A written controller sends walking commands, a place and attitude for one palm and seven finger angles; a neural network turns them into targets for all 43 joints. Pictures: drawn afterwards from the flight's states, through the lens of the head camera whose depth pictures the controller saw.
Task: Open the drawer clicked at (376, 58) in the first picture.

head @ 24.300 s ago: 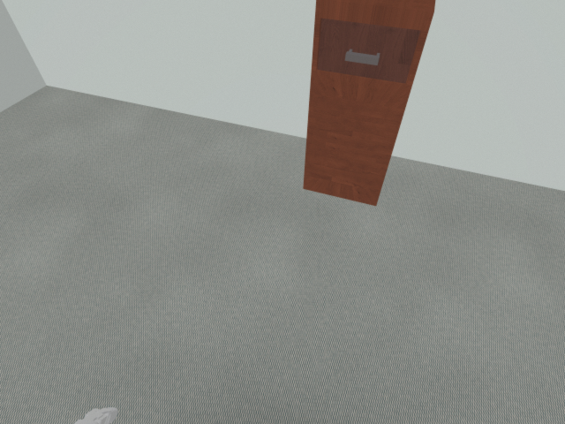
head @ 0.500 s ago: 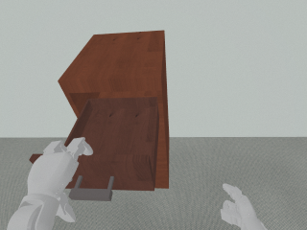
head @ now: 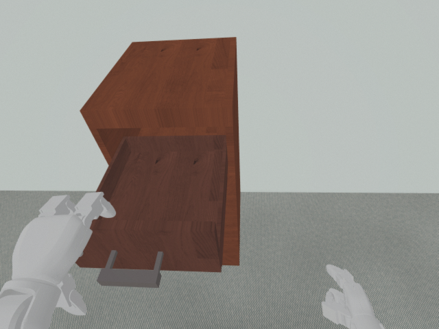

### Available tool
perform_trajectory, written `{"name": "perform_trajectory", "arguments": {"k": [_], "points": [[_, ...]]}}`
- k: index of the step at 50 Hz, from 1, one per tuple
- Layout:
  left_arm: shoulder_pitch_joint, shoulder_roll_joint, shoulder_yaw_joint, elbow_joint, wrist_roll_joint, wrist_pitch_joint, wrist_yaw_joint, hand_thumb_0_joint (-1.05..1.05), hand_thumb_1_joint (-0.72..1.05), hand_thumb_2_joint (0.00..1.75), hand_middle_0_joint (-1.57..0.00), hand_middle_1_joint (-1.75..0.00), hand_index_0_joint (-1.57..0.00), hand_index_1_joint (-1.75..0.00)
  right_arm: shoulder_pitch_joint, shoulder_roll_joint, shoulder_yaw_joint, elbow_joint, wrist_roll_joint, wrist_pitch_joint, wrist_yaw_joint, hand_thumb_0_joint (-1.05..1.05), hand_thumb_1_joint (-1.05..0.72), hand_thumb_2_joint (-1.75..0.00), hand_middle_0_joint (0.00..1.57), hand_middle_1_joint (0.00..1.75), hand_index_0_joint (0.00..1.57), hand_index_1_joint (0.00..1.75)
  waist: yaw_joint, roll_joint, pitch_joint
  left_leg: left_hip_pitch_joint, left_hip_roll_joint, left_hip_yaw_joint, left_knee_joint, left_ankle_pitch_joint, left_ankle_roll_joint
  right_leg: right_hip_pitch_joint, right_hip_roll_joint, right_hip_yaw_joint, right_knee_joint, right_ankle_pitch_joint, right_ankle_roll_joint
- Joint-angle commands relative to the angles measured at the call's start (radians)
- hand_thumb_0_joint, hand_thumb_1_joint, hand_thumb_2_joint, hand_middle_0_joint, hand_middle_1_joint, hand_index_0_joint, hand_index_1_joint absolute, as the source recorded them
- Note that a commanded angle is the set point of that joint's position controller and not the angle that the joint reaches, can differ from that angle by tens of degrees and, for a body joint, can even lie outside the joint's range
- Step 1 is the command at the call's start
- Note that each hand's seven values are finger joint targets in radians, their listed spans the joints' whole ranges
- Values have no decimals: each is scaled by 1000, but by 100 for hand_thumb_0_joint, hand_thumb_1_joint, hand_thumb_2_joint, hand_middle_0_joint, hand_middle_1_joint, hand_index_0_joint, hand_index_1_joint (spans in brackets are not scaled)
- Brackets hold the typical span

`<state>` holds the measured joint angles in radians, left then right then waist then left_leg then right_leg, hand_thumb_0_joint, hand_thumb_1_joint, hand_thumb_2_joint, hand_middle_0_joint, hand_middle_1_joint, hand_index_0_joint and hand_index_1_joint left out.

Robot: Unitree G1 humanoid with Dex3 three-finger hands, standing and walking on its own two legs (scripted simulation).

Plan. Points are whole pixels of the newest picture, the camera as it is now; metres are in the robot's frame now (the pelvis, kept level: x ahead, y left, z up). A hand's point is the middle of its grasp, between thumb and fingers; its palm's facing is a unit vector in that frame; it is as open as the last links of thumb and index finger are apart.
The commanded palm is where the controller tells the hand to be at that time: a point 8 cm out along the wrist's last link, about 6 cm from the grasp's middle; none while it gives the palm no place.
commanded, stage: draw the hand back to the body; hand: left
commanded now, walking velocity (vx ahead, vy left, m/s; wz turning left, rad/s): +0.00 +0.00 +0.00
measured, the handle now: (133, 267) +0.22 +0.23 -0.03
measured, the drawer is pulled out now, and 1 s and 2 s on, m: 0.30 0.30 0.30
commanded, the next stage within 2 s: step back with the hand held close in 1.02 s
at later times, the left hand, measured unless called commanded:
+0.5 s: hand (95, 218) +0.21 +0.23 +0.16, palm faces +0.35 -0.84 -0.41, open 11.5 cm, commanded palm +0.16 +0.27 +0.18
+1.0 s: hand (96, 225) +0.20 +0.22 +0.16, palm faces +0.39 -0.83 -0.41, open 7.7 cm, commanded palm +0.15 +0.26 +0.18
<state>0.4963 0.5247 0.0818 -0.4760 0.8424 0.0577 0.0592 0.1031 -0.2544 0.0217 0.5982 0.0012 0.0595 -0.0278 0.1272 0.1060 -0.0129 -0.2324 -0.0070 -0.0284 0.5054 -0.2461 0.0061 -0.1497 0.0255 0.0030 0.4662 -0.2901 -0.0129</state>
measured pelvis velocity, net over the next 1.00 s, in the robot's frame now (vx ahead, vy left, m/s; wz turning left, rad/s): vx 0.02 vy -0.02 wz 0.01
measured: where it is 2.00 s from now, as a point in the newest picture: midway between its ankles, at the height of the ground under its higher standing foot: outside the picture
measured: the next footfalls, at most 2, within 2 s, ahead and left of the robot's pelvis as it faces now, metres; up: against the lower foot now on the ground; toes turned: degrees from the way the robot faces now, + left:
none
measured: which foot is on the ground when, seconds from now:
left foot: down 0.00-1.00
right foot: down 0.00-1.00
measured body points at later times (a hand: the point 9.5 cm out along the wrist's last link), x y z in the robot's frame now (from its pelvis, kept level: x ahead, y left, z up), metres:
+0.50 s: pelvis +0.02 +0.00 +0.01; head +0.02 -0.02 +0.45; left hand +0.19 +0.27 +0.18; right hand +0.21 -0.21 -0.08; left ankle +0.02 +0.11 -0.74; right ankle -0.02 -0.11 -0.74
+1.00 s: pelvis +0.02 -0.02 +0.01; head +0.01 -0.05 +0.46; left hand +0.17 +0.26 +0.18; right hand +0.22 -0.23 -0.08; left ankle +0.02 +0.11 -0.74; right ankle -0.02 -0.11 -0.74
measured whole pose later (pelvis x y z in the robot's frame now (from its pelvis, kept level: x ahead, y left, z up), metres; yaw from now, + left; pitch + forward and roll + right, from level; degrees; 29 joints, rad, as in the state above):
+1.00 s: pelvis +0.02 -0.02 +0.01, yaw +0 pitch -3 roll +0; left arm 0.54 0.31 0.26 -0.45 -0.06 -0.08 0.09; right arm 0.17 -0.21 0.01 0.63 -0.01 -0.09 -0.07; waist 0.07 0.08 0.00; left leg -0.11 0.01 -0.04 0.38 -0.22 -0.02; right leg -0.03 0.04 -0.01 0.34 -0.26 -0.04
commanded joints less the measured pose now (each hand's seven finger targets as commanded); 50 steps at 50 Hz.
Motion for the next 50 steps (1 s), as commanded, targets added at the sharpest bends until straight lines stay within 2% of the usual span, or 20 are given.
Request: {"name": "perform_trajectory", "arguments": {"k": [1, 2, 3, 4, 5, 7, 10, 11, 15, 20, 24, 26, 28, 30, 34, 41, 44, 46, 49, 50], "points": [[-36, 191, 195, -190, -11, 17, 59, 0, -50, 30, -30, -120, -30, -120, -180, -84, -28, -186, 7, -52, 2, 0, -90, -90, 20, 30, 20, 30, 10, -49, -126, 105, -13, 30, -30, 216, 11, -55, -16, -24, -80, 202, -5], [-107, -174, 139, -178, -752, -69, 47, 0, -47, 32, -30, -118, -30, -118, -106, -5, -22, -227, 16, -119, -15, 0, -90, -90, 20, 30, 20, 30, -109, -145, -8, 196, 24, 27, -41, 155, 38, -72, 1, -48, -105, 190, -9], [-45, -71, 198, -124, -780, -110, 54, 0, -43, 33, -29, -115, -29, -115, -98, -39, -20, -200, 7, -159, -28, 0, -90, -90, 20, 30, 20, 30, -87, -176, -38, 198, 36, 17, -63, 127, 33, -52, -1, -50, -93, 144, -6], [-13, -73, 200, -121, -781, -127, 59, 0, -40, 34, -29, -113, -29, -113, -109, -35, -16, -195, 7, -175, -33, 0, -90, -90, 20, 30, 20, 30, -77, -115, -19, 193, 31, 22, -71, 118, 29, -59, 1, -46, -98, 124, -8], [-11, -50, 243, -179, -842, -145, 62, 0, -36, 36, -29, -111, -29, -111, -112, -39, -16, -191, 6, -182, -48, 0, -90, -90, 20, 30, 20, 30, -66, -150, -34, 191, 30, 10, -91, 123, 23, -38, -5, -50, -117, 114, -5], [-98, -30, 241, -293, -863, -188, 76, 0, -29, 39, -29, -107, -29, -107, -90, -44, -12, -193, -3, -218, -63, 0, -90, -90, 20, 30, 20, 30, -66, -102, -90, 203, 27, 8, -103, 159, 20, 0, -21, -46, -111, 144, -2], [-82, -11, 267, -295, -873, -198, 92, 0, -18, 43, -28, -100, -28, -100, -84, -43, -6, -162, -12, -253, -69, 0, -90, -90, 20, 30, 20, 30, -57, 11, -36, 173, 19, 12, -115, 178, 10, -1, -25, -36, -133, 164, -10], [-78, -36, 249, -301, -877, -204, 91, 0, -15, 45, -27, -98, -27, -98, -70, -37, -3, -159, -13, -259, -66, 0, -90, -90, 20, 30, 20, 30, -63, 45, -31, 169, 19, 9, -124, 185, 6, 6, -29, -40, -129, 171, -14], [-30, -51, 269, -250, -887, -202, 78, 0, -1, 51, -26, -88, -26, -88, -68, -35, -12, -138, -13, -261, -52, 0, -90, -90, 20, 30, 20, 30, -57, 34, -7, 165, 23, 12, -122, 281, -6, 23, -19, -45, -140, 259, -19], [23, -75, 277, -194, -904, -202, 56, 0, 17, 58, -25, -77, -25, -77, -71, -39, -32, -140, -10, -238, -41, 0, -90, -90, 20, 30, 20, 30, -59, -91, -48, 175, 27, 22, -122, 330, 2, 53, -17, -53, -141, 328, -8], [11, -52, 295, -225, -906, -210, 57, 0, 31, 64, -24, -68, -24, -68, -67, -43, -40, -143, -7, -226, -44, 0, -90, -90, 20, 30, 20, 30, -62, -91, -95, 194, 23, 28, -117, 334, 6, 65, -25, -47, -139, 348, -3], [11, -36, 310, -229, -904, -209, 61, 0, 37, 68, -24, -64, -24, -64, -66, -43, -42, -139, -6, -224, -49, 0, -90, -90, 20, 30, 20, 30, -62, -48, -110, 206, 20, 35, -116, 340, 5, 70, -28, -42, -145, 359, -3], [6, -36, 310, -239, -905, -209, 62, 0, 44, 70, -23, -59, -23, -59, -64, -43, -43, -140, -4, -220, -52, 0, -90, -90, 20, 30, 20, 30, -64, -65, -114, 214, 20, 34, -110, 358, 7, 66, -26, -44, -144, 375, -1], [-15, -25, 316, -258, -902, -209, 65, 0, 51, 74, -23, -55, -23, -55, -66, -46, -43, -138, -4, -224, -54, 0, -90, -90, 20, 30, 20, 30, -66, -21, -108, 220, 14, 39, -110, 366, 5, 62, -26, -41, -154, 381, -2], [-6, -31, 326, -191, -908, -198, 67, 0, 65, 80, -22, -46, -22, -46, -67, -44, -46, -131, -3, -212, -57, 0, -90, -90, 20, 30, 20, 30, -65, -99, -66, 207, 15, 38, -118, 344, 11, 47, -24, -46, -157, 376, 6], [-31, -52, 298, -165, -911, -203, 57, 0, 90, 90, -20, -30, -20, -30, -73, -47, -46, -135, 1, -203, -57, 0, -90, -90, 20, 30, 20, 30, -70, -50, -30, 212, 12, 39, -133, 283, 12, 25, -26, -35, -185, 303, 6], [-29, -33, 312, -195, -911, -209, 60, 0, 90, 90, -20, -30, -20, -30, -72, -47, -46, -141, -2, -207, -56, 0, -90, -90, 20, 30, 20, 30, -62, -69, -79, 223, 10, 36, -127, 314, 15, 52, -27, -31, -174, 345, 6], [-30, -25, 317, -202, -909, -210, 62, 0, 90, 90, -20, -30, -20, -30, -72, -44, -45, -138, -4, -210, -57, 0, -90, -90, 20, 30, 20, 30, -65, -43, -74, 224, 9, 40, -127, 311, 11, 50, -28, -31, -180, 348, 6], [-27, -24, 325, -187, -913, -210, 62, 0, 90, 90, -20, -30, -20, -30, -77, -42, -45, -141, -1, -207, -57, 0, -90, -90, 20, 30, 20, 30, -63, -91, -51, 210, 8, 38, -128, 295, 15, 41, -26, -31, -185, 336, 9], [-34, -21, 326, -189, -911, -210, 60, 0, 90, 90, -20, -30, -20, -30, -81, -43, -47, -138, 0, -208, -58, 0, -90, -90, 20, 30, 20, 30, -65, -65, -43, 216, 7, 42, -129, 283, 12, 28, -24, -28, -200, 318, 8]]}}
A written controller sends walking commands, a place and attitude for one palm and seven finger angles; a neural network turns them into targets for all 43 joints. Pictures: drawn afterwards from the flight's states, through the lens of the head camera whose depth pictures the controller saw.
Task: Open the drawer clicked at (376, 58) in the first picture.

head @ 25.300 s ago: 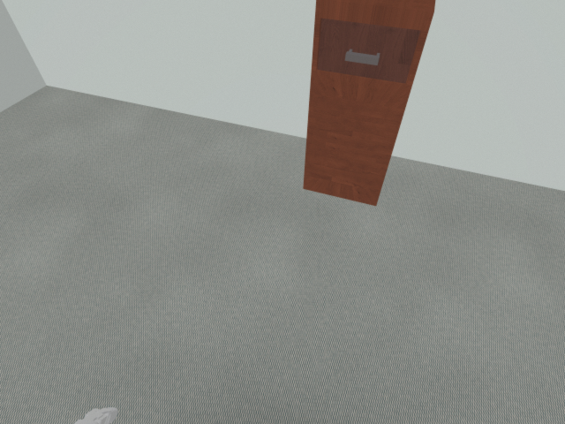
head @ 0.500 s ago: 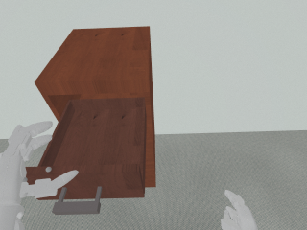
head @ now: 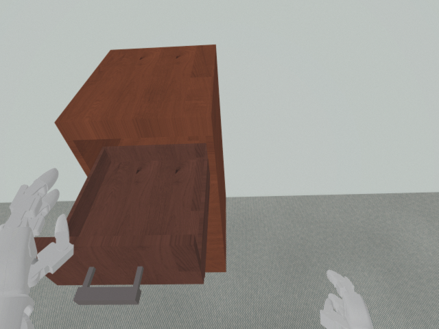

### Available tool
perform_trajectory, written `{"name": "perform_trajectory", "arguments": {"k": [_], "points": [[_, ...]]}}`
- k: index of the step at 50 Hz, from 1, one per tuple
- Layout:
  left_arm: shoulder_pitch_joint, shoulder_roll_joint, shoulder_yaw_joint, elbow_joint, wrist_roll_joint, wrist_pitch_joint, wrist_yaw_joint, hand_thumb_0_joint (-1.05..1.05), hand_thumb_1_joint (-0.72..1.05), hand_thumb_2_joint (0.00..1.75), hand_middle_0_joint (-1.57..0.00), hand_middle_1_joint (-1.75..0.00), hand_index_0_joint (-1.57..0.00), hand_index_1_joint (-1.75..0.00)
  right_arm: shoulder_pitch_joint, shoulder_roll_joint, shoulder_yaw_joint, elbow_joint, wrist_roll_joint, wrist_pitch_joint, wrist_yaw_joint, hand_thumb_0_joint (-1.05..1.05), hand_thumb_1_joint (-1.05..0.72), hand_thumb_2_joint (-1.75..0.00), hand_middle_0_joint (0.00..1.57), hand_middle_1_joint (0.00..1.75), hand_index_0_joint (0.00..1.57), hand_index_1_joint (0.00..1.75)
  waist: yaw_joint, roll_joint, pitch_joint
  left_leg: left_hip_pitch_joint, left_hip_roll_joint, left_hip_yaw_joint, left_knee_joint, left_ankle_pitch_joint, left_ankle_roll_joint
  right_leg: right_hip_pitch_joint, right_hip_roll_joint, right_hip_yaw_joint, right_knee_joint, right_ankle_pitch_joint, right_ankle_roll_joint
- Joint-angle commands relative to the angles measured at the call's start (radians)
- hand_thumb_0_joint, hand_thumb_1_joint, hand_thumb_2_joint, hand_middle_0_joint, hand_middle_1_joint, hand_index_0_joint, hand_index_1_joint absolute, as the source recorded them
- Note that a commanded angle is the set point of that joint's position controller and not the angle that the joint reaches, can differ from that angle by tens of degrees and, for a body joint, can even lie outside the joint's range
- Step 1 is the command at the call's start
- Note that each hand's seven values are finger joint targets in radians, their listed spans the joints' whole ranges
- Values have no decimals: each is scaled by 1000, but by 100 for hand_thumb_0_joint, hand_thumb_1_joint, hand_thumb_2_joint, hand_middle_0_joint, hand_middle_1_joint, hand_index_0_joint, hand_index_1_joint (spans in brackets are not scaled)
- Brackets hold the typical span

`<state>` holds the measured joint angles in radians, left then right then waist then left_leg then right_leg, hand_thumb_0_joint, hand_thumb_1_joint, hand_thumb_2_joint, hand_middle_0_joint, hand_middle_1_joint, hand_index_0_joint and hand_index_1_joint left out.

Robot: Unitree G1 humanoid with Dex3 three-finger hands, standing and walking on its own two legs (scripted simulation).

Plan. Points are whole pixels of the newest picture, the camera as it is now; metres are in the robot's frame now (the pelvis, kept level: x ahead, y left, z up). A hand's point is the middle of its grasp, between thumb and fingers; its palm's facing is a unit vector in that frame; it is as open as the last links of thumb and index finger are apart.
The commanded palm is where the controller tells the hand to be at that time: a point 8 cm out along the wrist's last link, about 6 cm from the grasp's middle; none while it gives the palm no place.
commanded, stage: draw the hand back to the body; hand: left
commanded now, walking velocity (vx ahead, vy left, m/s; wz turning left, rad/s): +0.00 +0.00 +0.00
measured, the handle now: (111, 283) +0.20 +0.25 -0.04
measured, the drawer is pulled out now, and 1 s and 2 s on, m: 0.30 0.30 0.30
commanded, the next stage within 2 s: step back with the hand held close in 0.02 s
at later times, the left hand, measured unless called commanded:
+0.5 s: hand (53, 260) +0.16 +0.25 +0.14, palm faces +0.25 -0.83 -0.50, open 7.4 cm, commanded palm +0.10 +0.30 +0.17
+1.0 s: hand out of the picture +0.08 +0.28 +0.15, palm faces +0.39 -0.81 -0.43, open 7.4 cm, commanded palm +0.01 +0.32 +0.17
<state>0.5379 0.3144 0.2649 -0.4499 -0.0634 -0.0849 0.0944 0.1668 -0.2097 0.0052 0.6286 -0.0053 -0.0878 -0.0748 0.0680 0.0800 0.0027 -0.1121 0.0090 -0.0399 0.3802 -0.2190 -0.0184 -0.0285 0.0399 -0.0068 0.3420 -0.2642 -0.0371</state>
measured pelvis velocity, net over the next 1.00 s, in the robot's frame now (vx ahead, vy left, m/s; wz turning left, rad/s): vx -0.11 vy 0.04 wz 0.03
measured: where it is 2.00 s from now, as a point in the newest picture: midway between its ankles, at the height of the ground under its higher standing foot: outside the picture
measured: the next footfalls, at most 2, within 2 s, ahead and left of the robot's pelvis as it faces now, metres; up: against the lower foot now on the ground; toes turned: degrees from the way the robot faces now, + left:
right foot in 1.28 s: -0.25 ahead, -0.11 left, +0.00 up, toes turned -2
left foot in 1.58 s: -0.25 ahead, +0.10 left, +0.00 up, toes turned +4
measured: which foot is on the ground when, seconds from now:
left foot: down 0.00-1.00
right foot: down 0.00-0.96, up 0.98-1.00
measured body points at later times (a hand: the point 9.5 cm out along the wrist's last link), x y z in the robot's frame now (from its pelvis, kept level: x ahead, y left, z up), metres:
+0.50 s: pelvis -0.03 +0.02 +0.00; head +0.01 +0.02 +0.44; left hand +0.14 +0.29 +0.17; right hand +0.16 -0.22 -0.08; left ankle -0.01 +0.13 -0.74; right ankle -0.05 -0.09 -0.74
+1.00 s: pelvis -0.11 +0.04 -0.02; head -0.08 +0.06 +0.43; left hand +0.05 +0.32 +0.18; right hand +0.07 -0.19 -0.10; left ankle -0.04 +0.13 -0.75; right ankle -0.06 -0.09 -0.73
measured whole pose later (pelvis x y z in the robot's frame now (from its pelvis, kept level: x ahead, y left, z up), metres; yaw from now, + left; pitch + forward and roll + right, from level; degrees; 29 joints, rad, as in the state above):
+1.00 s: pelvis -0.11 +0.04 -0.02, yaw +2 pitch +2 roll -2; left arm 0.60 0.38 0.37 -0.67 -0.03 -0.19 0.16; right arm 0.19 -0.20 0.00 0.60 -0.01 -0.06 -0.06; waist 0.01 -0.02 0.03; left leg -0.44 -0.02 -0.02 0.63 -0.20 0.04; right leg -0.44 0.01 -0.01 0.72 -0.36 0.01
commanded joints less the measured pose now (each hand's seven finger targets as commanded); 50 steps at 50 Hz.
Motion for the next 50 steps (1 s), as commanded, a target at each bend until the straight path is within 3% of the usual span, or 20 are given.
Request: {"name": "perform_trajectory", "arguments": {"k": [1, 6, 7, 8, 9, 16, 19, 25, 30, 36, 39, 41, 42, 44, 45, 46, 47, 48, 49, 50], "points": [[-70, 186, 145, -199, -7, -69, 26, 0, 90, 90, -20, -30, -20, -30, -140, -85, -29, -165, 5, -60, -12, 0, -90, -90, 20, 30, 20, 30, -7, -37, -52, 90, -8, 52, -7, 245, 37, -90, -42, -19, -72, 283, 33], [-58, 165, 126, -175, -10, -71, 21, 0, 90, 90, -20, -30, -20, -30, -142, -86, -33, -163, 9, -57, -10, 0, -90, -90, 20, 30, 20, 30, -12, -44, -40, 89, -6, 54, -8, 229, 38, -102, -41, -20, -78, 262, 35], [-184, 295, 241, -309, -3, -115, 26, 0, 90, 90, -20, -30, -20, -30, -130, -114, -26, -218, 19, -39, -2, 0, -90, -90, 20, 30, 20, 30, -36, -60, 40, 1, 4, 15, 43, 188, 53, -217, -94, 48, -114, 311, 38], [-90, 237, 207, -204, 2, -123, 18, 0, 90, 90, -20, -30, -20, -30, -130, -101, -30, -187, 10, -25, -2, 0, -90, -90, 20, 30, 20, 30, -43, -139, 21, -6, 2, 2, 65, 169, 55, -216, -107, 35, -116, 303, 39], [-67, 212, 172, -205, 4, -120, 12, 0, 90, 90, -20, -30, -20, -30, -148, -102, -34, -198, 16, -20, 1, 0, -90, -90, 20, 30, 20, 30, -45, -156, 22, -6, 1, 3, 78, 167, 53, -227, -121, 52, -117, 331, 38], [92, 210, 193, -274, 8, -132, 18, 0, 90, 90, -20, -30, -20, -30, -116, -116, -63, -228, 21, 26, 6, 0, -90, -90, 20, 30, 20, 30, -57, -63, -190, 11, 31, 17, 97, 380, 50, -140, -125, 22, 7, 462, 42], [104, 235, 216, -329, 5, -129, 26, 0, 90, 90, -20, -30, -20, -30, -114, -116, -72, -248, 28, 41, 3, 0, -90, -90, 20, 30, 20, 30, -59, -100, -212, -10, 44, 6, 105, 418, 46, -135, -119, 12, 37, 465, 43], [132, 262, 245, -396, 4, -129, 43, 0, 90, 90, -20, -30, -20, -30, -113, -121, -72, -261, 26, 44, -6, 0, -90, -90, 20, 30, 20, 30, -56, -2, -220, -65, 81, -37, 65, 473, 50, -131, -84, -10, 109, 362, 44], [157, 239, 242, -382, 3, -133, 47, 0, 90, 90, -20, -30, -20, -30, -113, -125, -67, -263, 21, 27, 0, 0, -90, -90, 20, 30, 20, 30, -53, 47, -159, -238, 125, -97, -18, 255, 69, -111, -56, -12, 177, 166, 43], [117, 223, 243, -389, 20, -157, 51, 0, 90, 90, -20, -30, -20, -30, -99, -135, -57, -273, 22, -8, 7, 0, -90, -90, 20, 30, 20, 30, -66, 53, -73, -539, 134, -133, -81, -294, 100, -32, -52, 27, 229, 50, 43], [95, 221, 234, -394, 24, -170, 58, 0, 90, 90, -20, -30, -20, -30, -72, -130, -62, -264, 21, -23, 13, 0, -90, -90, 20, 30, 20, 30, -74, -73, -64, -435, 56, -73, 85, -315, 68, -216, -119, 118, 56, -140, 13], [62, 214, 198, -420, 19, -173, 71, 0, 90, 90, -20, -30, -20, -30, -48, -126, -67, -227, 20, -25, 12, 0, -90, -90, 20, 30, 20, 30, -87, -170, -74, -178, -24, -6, 369, -202, 22, -506, -252, 217, -92, -258, -63], [45, 215, 191, -431, 22, -170, 79, 0, 90, 90, -20, -30, -20, -30, -49, -119, -64, -211, 15, -24, 12, 0, -90, -90, 20, 30, 20, 30, -89, -203, -86, -100, -32, 4, 455, -172, 17, -583, -298, 216, -109, -250, -85], [37, 223, 202, -425, 26, -158, 89, 0, 90, 90, -20, -30, -20, -30, -63, -104, -52, -197, 4, -24, 8, 0, -90, -90, 20, 30, 20, 30, -92, -204, -93, -76, -12, 0, 362, -131, 22, -562, -280, 141, -52, -146, -68], [17, 238, 212, -436, 23, -152, 91, 0, 90, 90, -20, -30, -20, -30, -71, -112, -48, -200, 6, -23, 3, 0, -90, -90, 20, 30, 20, 30, -97, -160, -75, -88, 9, -19, 227, -117, 21, -542, -223, 96, 11, -131, -38], [30, 237, 220, -433, 23, -155, 92, 0, 90, 90, -20, -30, -20, -30, -71, -122, -48, -208, 6, -22, -2, 0, -90, -90, 20, 30, 20, 30, -91, -36, -45, -174, 70, -102, 57, -136, 41, -489, -138, 41, 122, -137, 3], [35, 228, 217, -445, 27, -164, 93, 0, 90, 90, -20, -30, -20, -30, -84, -130, -44, -228, 8, -29, -5, 0, -90, -90, 20, 30, 20, 30, -81, 132, -37, -301, 193, -256, -97, -101, 87, -391, -42, -12, 315, -123, 45], [28, 247, 241, -455, 35, -175, 94, 0, 90, 90, -20, -30, -20, -30, -80, -116, -50, -228, 5, -44, -3, 0, -90, -90, 20, 30, 20, 30, -76, 193, -84, -374, 289, -355, -153, -104, 130, -314, -9, -4, 507, -181, 46], [36, 248, 254, -433, 37, -183, 91, 0, 90, 90, -20, -30, -20, -30, -63, -106, -54, -215, -7, -58, 2, 0, -90, -90, 20, 30, 20, 30, -83, 193, -109, -436, 327, -385, -220, -242, 158, -272, 0, 37, 681, -240, 44], [27, 255, 264, -434, 35, -184, 94, 0, 90, 90, -20, -30, -20, -30, -61, -97, -57, -211, -12, -62, 1, 0, -90, -90, 20, 30, 20, 30, -82, 186, -99, -410, 330, -397, -196, -173, 176, -328, -8, 68, 743, -250, 39]]}}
